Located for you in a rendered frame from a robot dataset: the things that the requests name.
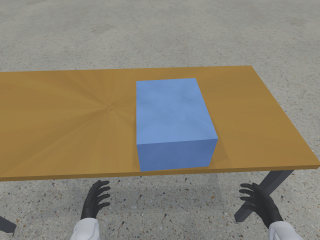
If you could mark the robot left hand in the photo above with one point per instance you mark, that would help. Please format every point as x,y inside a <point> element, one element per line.
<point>91,207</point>

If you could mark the table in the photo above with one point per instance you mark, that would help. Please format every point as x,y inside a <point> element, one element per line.
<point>76,124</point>

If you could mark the left robot forearm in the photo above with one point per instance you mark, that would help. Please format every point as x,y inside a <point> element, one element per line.
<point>86,229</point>

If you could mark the robot right hand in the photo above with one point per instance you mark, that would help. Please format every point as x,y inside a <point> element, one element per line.
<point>265,207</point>

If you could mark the carton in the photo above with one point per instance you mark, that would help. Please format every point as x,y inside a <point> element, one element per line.
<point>173,126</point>

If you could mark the right robot forearm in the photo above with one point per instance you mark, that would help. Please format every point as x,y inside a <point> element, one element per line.
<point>281,230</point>

